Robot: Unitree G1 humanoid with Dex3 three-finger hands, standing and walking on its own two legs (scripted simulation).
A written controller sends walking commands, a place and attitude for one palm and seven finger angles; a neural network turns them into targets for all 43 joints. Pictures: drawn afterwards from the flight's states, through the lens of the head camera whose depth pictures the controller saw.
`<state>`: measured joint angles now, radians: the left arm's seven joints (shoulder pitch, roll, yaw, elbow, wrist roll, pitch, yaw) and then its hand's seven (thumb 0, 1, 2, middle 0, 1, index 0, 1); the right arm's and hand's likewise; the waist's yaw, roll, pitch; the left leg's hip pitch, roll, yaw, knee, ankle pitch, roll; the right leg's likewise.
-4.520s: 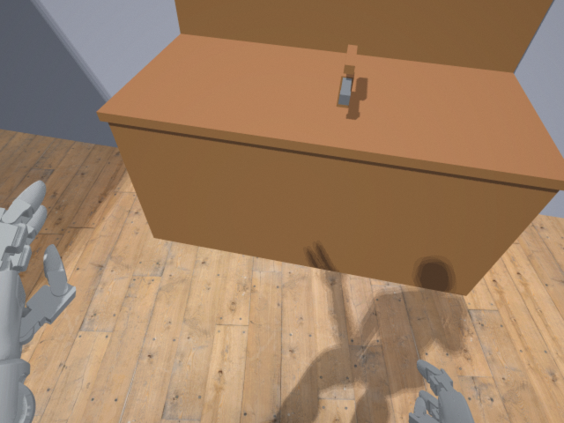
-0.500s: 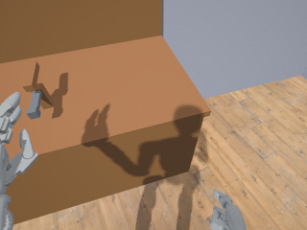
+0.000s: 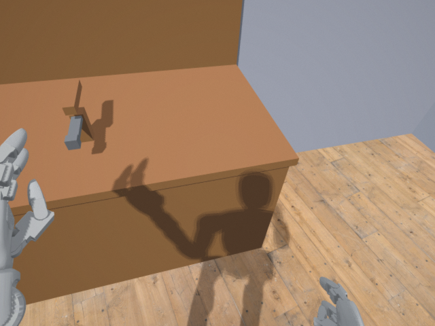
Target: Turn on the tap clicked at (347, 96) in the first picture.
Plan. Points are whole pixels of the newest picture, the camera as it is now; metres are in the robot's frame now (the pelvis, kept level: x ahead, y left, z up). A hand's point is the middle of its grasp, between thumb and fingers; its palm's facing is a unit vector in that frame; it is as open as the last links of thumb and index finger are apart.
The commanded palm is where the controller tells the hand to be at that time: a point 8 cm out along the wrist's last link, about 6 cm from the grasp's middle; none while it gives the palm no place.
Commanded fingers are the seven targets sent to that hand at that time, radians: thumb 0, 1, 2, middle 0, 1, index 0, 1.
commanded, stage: come to a stop and stand still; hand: left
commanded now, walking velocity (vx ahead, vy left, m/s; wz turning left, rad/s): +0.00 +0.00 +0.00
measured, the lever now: (73, 142) +0.50 +0.41 +0.03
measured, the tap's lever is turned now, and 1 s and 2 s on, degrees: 0 0 0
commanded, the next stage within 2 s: look again from close up in 1.08 s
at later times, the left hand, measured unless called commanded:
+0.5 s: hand (41, 242) +0.17 +0.24 +0.17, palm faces +0.44 -0.80 -0.41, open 7.4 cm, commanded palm +0.12 +0.28 +0.18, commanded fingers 0.00 0.90 0.90 -0.20 -0.30 -0.20 -0.30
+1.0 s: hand (31, 268) +0.14 +0.24 +0.16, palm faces +0.48 -0.78 -0.39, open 7.4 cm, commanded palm +0.10 +0.28 +0.18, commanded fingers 0.00 0.90 0.90 -0.20 -0.30 -0.20 -0.30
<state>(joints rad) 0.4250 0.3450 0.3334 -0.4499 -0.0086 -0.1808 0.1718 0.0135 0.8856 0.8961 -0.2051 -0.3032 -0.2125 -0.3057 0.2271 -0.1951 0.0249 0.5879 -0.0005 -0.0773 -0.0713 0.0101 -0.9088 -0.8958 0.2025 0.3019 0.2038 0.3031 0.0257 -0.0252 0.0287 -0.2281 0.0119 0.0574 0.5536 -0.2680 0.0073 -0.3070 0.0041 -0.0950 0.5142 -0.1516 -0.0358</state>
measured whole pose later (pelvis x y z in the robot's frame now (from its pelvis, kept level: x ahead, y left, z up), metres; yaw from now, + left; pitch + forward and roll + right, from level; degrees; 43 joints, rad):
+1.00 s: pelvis -0.04 -0.01 +0.00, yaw +3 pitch -3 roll +0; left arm 0.47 0.32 0.32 -0.42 -0.01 -0.17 0.15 0.01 0.89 0.90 -0.20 -0.30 -0.21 -0.31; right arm 0.24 -0.19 0.01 0.65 0.00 -0.09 -0.05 0.01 -0.91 -0.90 0.21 0.30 0.21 0.30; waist 0.01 0.03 0.03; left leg -0.34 0.04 0.02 0.64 -0.31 -0.01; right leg -0.30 0.06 -0.03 0.52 -0.17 -0.06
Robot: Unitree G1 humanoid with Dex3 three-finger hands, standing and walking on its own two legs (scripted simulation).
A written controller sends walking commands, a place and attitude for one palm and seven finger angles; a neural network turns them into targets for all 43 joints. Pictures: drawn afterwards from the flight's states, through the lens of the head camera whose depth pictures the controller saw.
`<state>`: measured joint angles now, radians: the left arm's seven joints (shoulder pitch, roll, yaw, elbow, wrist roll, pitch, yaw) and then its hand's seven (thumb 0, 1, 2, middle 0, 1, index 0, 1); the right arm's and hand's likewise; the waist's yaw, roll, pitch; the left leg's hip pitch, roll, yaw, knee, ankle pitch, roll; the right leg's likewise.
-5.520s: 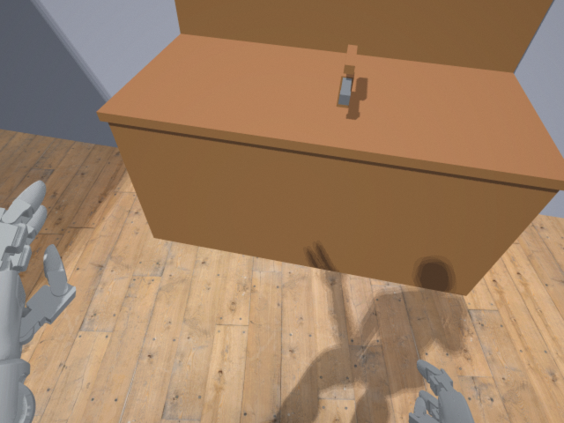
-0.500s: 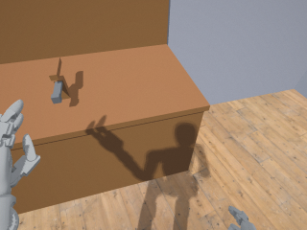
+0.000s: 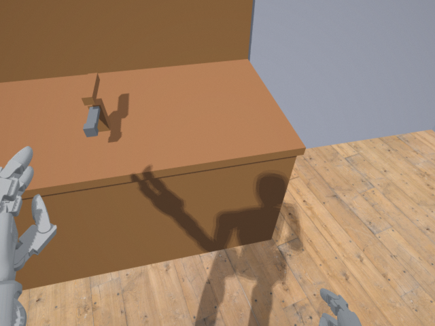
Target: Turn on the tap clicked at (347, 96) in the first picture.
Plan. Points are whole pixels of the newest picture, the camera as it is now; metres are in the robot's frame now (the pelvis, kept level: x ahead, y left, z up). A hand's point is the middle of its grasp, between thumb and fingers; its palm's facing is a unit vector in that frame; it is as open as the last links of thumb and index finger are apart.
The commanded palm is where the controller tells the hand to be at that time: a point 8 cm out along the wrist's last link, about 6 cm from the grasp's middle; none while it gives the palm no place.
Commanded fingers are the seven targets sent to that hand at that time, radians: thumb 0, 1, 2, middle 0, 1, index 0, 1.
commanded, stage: come to a stop and stand still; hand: left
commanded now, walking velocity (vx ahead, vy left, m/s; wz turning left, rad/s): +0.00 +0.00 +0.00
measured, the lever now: (90, 129) +0.57 +0.39 +0.03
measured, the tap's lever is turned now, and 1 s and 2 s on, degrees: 0 0 0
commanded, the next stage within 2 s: look again from close up in 0.08 s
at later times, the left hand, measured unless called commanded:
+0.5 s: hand (58, 196) +0.26 +0.27 +0.15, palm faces +0.30 -0.88 -0.38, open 7.4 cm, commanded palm +0.20 +0.31 +0.19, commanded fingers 0.00 0.90 0.90 -0.20 -0.30 -0.20 -0.30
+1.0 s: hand (71, 161) +0.32 +0.27 +0.17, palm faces +0.38 -0.86 -0.35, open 7.4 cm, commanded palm +0.25 +0.31 +0.19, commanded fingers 0.00 0.90 0.90 -0.20 -0.30 -0.20 -0.30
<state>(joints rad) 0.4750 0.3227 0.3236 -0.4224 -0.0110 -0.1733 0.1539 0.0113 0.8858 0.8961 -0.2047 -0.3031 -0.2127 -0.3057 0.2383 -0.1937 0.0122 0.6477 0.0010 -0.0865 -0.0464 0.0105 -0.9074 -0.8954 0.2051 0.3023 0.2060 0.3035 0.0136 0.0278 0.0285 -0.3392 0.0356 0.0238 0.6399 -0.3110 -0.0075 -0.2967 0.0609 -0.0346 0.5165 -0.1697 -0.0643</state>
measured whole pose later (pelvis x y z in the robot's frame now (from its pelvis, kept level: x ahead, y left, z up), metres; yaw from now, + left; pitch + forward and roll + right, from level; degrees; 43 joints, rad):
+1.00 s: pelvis +0.08 +0.04 -0.01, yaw -3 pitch -1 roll -1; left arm 0.38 0.32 0.34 -0.41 -0.04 -0.18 0.14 0.01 0.89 0.90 -0.20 -0.30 -0.21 -0.31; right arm 0.21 -0.21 0.03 0.55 0.00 -0.08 -0.04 0.01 -0.91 -0.90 0.21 0.30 0.21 0.30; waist -0.01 0.04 0.00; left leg -0.21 0.00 0.10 0.67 -0.43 0.04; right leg -0.28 0.06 0.06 0.65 -0.36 -0.02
